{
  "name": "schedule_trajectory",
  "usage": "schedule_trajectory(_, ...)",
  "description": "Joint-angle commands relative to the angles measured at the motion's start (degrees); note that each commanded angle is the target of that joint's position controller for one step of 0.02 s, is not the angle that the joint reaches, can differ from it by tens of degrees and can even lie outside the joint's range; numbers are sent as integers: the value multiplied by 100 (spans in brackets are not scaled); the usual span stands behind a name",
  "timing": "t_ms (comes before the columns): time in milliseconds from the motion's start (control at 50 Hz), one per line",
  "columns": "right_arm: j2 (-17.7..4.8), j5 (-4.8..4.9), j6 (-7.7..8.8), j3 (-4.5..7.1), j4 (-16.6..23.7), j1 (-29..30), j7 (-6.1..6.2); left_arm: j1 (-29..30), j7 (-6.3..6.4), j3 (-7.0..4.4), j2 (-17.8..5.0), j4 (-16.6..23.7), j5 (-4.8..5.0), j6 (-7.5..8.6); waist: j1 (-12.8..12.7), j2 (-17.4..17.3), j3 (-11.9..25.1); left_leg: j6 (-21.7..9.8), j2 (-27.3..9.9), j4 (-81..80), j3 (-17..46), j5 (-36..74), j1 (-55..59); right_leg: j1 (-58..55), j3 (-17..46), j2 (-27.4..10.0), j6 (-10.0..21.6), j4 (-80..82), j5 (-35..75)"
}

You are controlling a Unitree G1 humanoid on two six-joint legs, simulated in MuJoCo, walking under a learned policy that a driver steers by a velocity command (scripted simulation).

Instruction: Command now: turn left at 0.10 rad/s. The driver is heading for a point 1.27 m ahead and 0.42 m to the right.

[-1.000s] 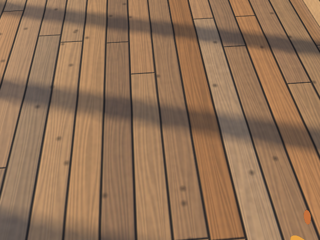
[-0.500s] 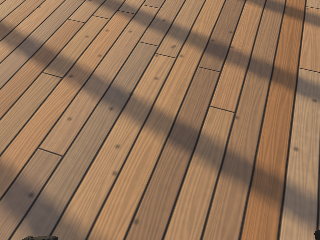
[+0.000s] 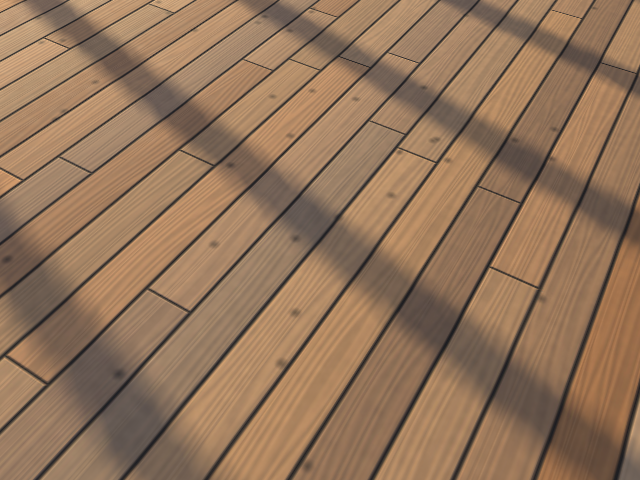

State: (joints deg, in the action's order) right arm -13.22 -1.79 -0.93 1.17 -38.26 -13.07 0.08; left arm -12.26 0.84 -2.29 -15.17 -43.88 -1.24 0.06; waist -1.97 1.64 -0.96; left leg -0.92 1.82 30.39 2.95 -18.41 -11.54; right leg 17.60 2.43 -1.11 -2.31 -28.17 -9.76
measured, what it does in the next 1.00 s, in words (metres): walks ahead: right foot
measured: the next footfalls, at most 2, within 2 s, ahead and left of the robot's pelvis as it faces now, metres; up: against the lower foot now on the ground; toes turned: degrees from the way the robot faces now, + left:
right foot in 0.76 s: +0.17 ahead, -0.17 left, +0.00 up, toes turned -3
left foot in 1.24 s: +0.61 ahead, +0.03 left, +0.00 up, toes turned +3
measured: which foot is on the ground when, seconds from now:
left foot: down 0.00-0.76, up 0.78-1.00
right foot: down 0.00-0.52, up 0.54-0.74, down 0.76-1.00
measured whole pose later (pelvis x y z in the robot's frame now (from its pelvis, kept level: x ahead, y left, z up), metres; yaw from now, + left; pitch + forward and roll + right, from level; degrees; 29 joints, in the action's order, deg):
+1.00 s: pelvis +0.21 -0.08 +0.01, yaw +0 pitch +2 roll -1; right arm -15.4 -2.7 2.1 2.2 -42.0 -10.6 -3.4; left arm -27.1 -1.4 -2.1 -12.8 -55.3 -1.2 5.0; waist -2.7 -2.8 3.1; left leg -2.6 -5.5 62.8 -0.7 -6.3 -39.6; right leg 2.7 -3.6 3.6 3.7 -15.6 -15.5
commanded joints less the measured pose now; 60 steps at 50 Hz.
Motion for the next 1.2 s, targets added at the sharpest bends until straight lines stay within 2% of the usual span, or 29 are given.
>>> schedule_trajectory(20, -658, 3, 205, 137, 322, 118, 5, 283, 11, -139, -573, 368, 17, 100, 61, -848, -80, -247, -703, -1123, 785, -158, -806, -552, 132, -127, 40, 129, 196)
schedule_trajectory(220, -553, 86, 229, 125, 116, -172, 50, 146, 63, -135, -507, -62, 64, 119, 94, -232, 69, -228, -484, -833, 552, 608, -565, -766, 167, -176, 52, 111, 596)
schedule_trajectory(480, -481, 119, 218, 167, -284, -487, 98, 182, 157, -144, -499, -605, 116, 22, 115, -201, 128, -127, -313, -673, 300, 1199, -428, -909, 162, -180, 137, -22, 916)
schedule_trajectory(500, -562, 150, 192, 208, -406, -734, 119, 17, 154, -139, -444, -729, 134, 8, 157, -355, 350, -228, -278, -842, 322, -55, -295, -884, -126, 64, 153, -221, -275)
schedule_trajectory(520, -818, 212, 160, 299, -424, -864, 130, 86, 132, -167, -481, -740, 204, 21, 276, -645, 77, -502, -466, -1165, 747, -1991, -311, -298, -420, 336, 184, -651, -1722)
schedule_trajectory(540, -1063, 259, 177, 367, -411, -1074, 133, 556, 88, -173, -516, -528, 261, 103, 502, -1017, -429, -889, -1084, -1809, 1715, -3461, -226, 736, -527, 375, 233, -1167, -2144)
schedule_trajectory(560, -1351, 316, 264, 446, -413, -1058, 149, 1065, 25, -135, -437, -235, 375, 246, 605, -1437, -967, -1338, -1867, -2458, 2842, -3962, -228, 1511, -369, 134, 374, -1826, -1743)
schedule_trajectory(580, -1282, 297, 389, 427, -422, -1038, 170, 1335, -25, -159, -531, -82, 439, 389, 641, -1323, -1291, -1574, -2236, -2678, 3339, -3415, 39, 2286, 26, -215, 529, -2269, -1773)
schedule_trajectory(600, -1113, 272, 498, 383, -419, -963, 174, 1288, -85, -165, -532, -65, 443, 518, 551, -1095, -1282, -1564, -2294, -2591, 3239, -2729, 635, 2877, 189, -442, 641, -2389, -1601)
schedule_trajectory(640, -1019, 315, 549, 379, -374, -823, 120, 1080, -209, -119, -458, -137, 393, 684, 489, -823, -786, -1244, -2008, -2328, 2362, -1546, 1199, 2687, 111, -594, 721, -1672, -1286)
schedule_trajectory(660, -1068, 339, 539, 398, -348, -792, 94, 1025, -255, -107, -433, -194, 347, 715, 484, -817, -512, -1090, -1714, -2245, 1832, -1139, 1034, 2028, -121, -452, 667, -1262, -1087)
schedule_trajectory(700, -1194, 373, 505, 427, -277, -621, 48, 671, -317, -81, -373, -359, 309, 713, 273, -948, -282, -995, -1326, -2133, 1106, -895, 96, 457, -619, -92, 462, -748, -528)
schedule_trajectory(720, -1300, -60, 487, 492, -490, -602, -48, 246, -422, -111, -313, -372, -148, 424, -3, -907, -148, -971, -1043, -1936, 713, -1236, -485, -623, -1148, 274, 407, -360, -426)
schedule_trajectory(740, -1191, -87, 505, 481, -504, -595, -85, -390, -391, -205, -483, -589, -181, 298, -271, -637, -100, -935, -901, -1369, 543, -938, -1168, -1697, -1318, 478, 366, -387, -474)
schedule_trajectory(760, -1029, -115, 541, 422, -504, -430, -94, -1530, -313, -326, -745, -880, -137, 295, -881, -90, 223, -855, -594, 150, 178, -76, -1870, -2938, -991, 326, 427, -317, -928)
schedule_trajectory(780, -412, -160, 586, 258, -240, 62, -71, -2739, -214, -450, -1430, -1050, -257, 346, -1430, 1504, 640, -606, -28, 2929, -370, -733, -2794, -3404, 1287, -1279, 686, 732, -3346)
schedule_trajectory(800, -116, 30, 650, 189, 89, 16, -68, -2317, -199, -371, -1485, -935, -231, 384, -927, 1911, 435, -620, 587, 4124, 520, -1147, -3921, -2855, 4472, -2071, 1094, 2341, -5038)
schedule_trajectory(820, -407, 82, 627, 216, 74, -39, -81, -1320, -191, -361, -1365, -690, -187, 358, -354, 816, -128, -700, -89, 4601, 672, -360, -4349, -2391, 4240, -2293, 1302, 2218, -4939)
schedule_trajectory(840, -684, 12, 613, 260, -5, 42, -152, -841, -207, -304, -1052, -531, -112, 393, -163, 118, -153, -653, -502, 4382, 392, 277, -4109, -1973, 3419, -2053, 1251, 1956, -4081)
schedule_trajectory(860, -694, -37, 590, 261, -113, -87, -218, -691, -223, -250, -887, -523, -79, 430, 43, -13, -123, -536, -739, 3994, 275, 508, -3661, -1585, 2643, -1669, 1169, 1989, -3410)
schedule_trajectory(900, -615, -155, 454, 222, -194, -131, -338, -725, -195, -142, -585, -584, -68, 510, 162, 312, -182, -306, -879, 3801, 45, 788, -3284, -1132, 1831, -1227, 1111, 2273, -2715)
schedule_trajectory(920, -569, -132, 398, 200, -147, -17, -371, -890, -193, -128, -535, -681, -42, 551, 168, 354, -329, -242, -899, 3758, -37, 977, -3405, -1075, 1622, -1148, 1164, 2400, -2454)
schedule_trajectory(980, -607, -80, 324, 166, 57, 686, -365, -1298, -204, -135, -575, -823, 46, 618, 65, 44, -649, -81, -912, 3122, -284, 1445, -3916, -1239, 1055, -1032, 1312, 2715, -1531)
schedule_trajectory(1020, -558, -44, 329, 119, 223, 1215, -365, -1467, -202, -113, -539, -874, 67, 649, -23, 27, -742, -27, -837, 2365, -455, 1747, -3816, -1307, 635, -913, 1324, 2836, -781)
schedule_trajectory(1060, -466, 6, 335, 54, 350, 1623, -387, -1576, -177, -101, -546, -921, 78, 683, -88, 92, -815, -95, -754, 1578, -639, 2085, -3424, -1348, 314, -886, 1286, 3047, -102)
schedule_trajectory(1120, -413, 11, 349, -2, 472, 2062, -391, -1783, -133, -77, -581, -1071, 92, 703, -153, 63, -924, -337, -613, 763, -869, 2222, -3042, -1932, -9, -1024, 1290, 3214, 1237)
schedule_trajectory(1160, -445, -3, 370, 0, 469, 2047, -347, -1768, -114, -78, -699, -1136, 57, 684, -37, 155, -723, -549, -328, 389, -1075, 1833, -2503, -2411, -324, -1056, 1212, 2718, 3232)
schedule_trajectory(1180, -511, -17, 375, 27, 424, 1895, -297, -1803, -85, -96, -818, -1167, 23, 666, 80, 341, -466, -633, -67, 374, -1197, 1517, -2050, -2613, -408, -1131, 1162, 2200, 4832)
schedule_trajectory(1200, -652, -28, 381, 82, 305, 1454, -239, -1818, -42, -133, -979, -1209, -35, 618, 338, 542, -100, -724, 167, 417, -1224, 1132, -1494, -2808, -469, -1207, 1103, 1404, 6146)
Keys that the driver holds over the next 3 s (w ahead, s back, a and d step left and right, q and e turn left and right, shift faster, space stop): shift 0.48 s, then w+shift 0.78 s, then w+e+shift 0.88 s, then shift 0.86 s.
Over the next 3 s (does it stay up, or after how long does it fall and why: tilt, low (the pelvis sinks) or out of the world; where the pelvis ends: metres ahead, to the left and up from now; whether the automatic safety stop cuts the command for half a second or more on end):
stays up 1.56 -0.39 0.00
